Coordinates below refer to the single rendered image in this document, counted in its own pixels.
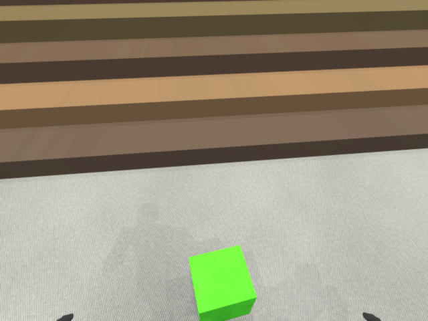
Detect carton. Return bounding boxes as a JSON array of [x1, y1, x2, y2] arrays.
[[189, 245, 257, 321]]

